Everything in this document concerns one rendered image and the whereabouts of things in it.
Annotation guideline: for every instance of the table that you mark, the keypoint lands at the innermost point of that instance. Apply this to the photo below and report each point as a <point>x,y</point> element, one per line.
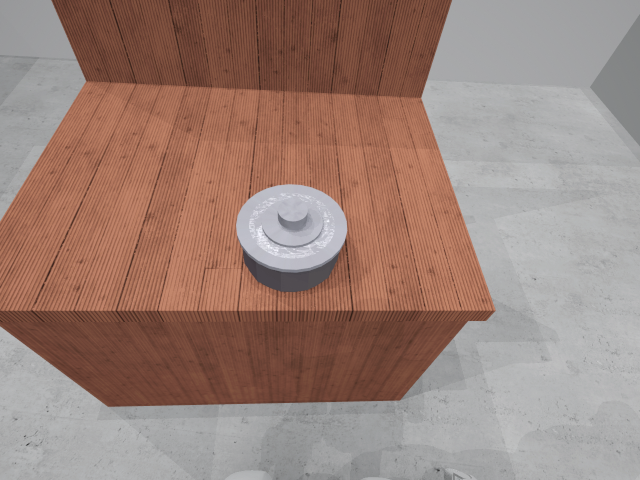
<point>120,263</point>

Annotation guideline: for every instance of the pot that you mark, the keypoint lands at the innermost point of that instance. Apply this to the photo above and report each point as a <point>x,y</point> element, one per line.
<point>288,281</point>

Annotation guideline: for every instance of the knob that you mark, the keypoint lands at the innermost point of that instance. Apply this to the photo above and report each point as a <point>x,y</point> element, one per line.
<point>292,213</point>

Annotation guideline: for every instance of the lid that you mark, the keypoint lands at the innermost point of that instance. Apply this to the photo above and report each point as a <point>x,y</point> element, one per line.
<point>276,247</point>

